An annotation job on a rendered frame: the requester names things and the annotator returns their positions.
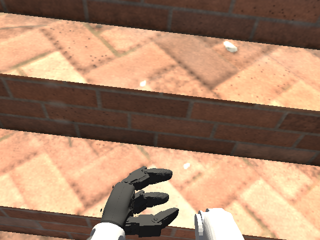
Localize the left robot forearm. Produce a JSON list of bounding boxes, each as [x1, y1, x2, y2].
[[86, 222, 126, 240]]

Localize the robot left hand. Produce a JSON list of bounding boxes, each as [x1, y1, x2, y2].
[[100, 166, 179, 238]]

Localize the right robot thigh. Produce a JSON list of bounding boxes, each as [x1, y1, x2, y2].
[[194, 208, 245, 240]]

